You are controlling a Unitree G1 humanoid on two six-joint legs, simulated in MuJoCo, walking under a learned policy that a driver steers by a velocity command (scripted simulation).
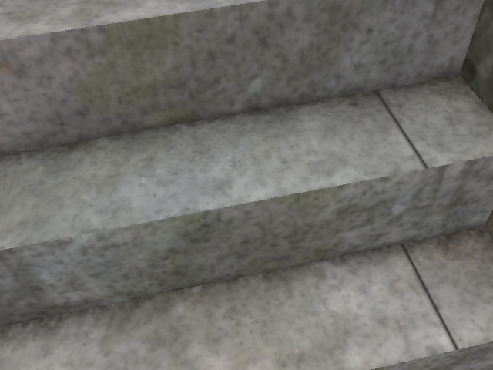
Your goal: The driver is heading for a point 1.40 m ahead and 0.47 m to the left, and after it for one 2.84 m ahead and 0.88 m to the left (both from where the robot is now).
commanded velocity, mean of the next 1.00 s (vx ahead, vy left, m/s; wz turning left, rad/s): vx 0.92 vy -0.01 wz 0.00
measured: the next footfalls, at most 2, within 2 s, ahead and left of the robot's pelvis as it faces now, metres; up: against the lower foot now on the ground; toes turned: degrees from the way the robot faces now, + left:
left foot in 0.34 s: -0.06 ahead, +0.01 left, +0.00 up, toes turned +16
right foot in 0.64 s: +0.01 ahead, -0.15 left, +0.04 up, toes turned +1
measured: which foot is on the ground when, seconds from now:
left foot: up 0.00-0.32, down 0.34-0.60, up 0.62-0.88, down 0.90-1.00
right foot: down 0.00-0.30, up 0.32-0.62, down 0.64-0.90, up 0.92-1.00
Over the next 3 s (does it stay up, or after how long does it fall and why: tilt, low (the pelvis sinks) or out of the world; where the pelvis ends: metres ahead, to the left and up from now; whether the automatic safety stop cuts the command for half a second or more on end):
stays up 0.36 0.26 0.45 its command is cut before an obstacle after 1.1 s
